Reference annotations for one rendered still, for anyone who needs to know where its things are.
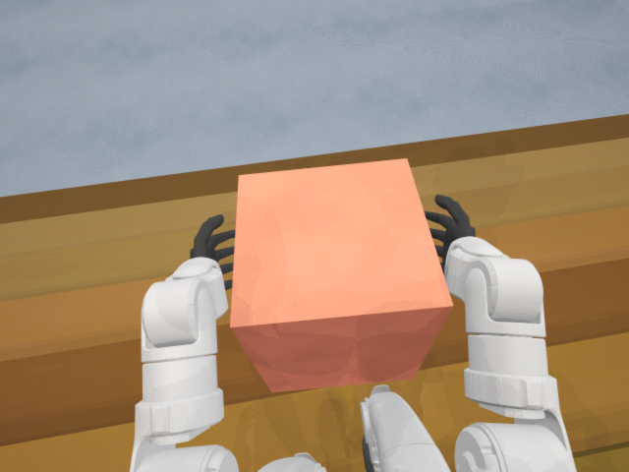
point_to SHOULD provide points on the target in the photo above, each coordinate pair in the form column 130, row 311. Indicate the left robot forearm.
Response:
column 180, row 394

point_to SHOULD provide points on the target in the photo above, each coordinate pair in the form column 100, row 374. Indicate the left robot upper arm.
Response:
column 205, row 458

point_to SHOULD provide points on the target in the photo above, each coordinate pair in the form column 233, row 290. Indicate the robot left hand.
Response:
column 204, row 245

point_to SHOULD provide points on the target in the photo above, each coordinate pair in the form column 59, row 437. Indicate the right robot thigh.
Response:
column 403, row 443

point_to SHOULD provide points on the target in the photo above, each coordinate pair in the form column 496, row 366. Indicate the carton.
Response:
column 336, row 280

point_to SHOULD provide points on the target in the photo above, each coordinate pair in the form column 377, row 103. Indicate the right robot shin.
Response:
column 373, row 450

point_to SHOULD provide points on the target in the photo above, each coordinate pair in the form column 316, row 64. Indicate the right robot upper arm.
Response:
column 496, row 447

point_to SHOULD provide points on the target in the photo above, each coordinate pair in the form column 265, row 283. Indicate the robot right hand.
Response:
column 456, row 227

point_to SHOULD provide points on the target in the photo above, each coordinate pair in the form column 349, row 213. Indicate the right robot forearm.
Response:
column 503, row 299

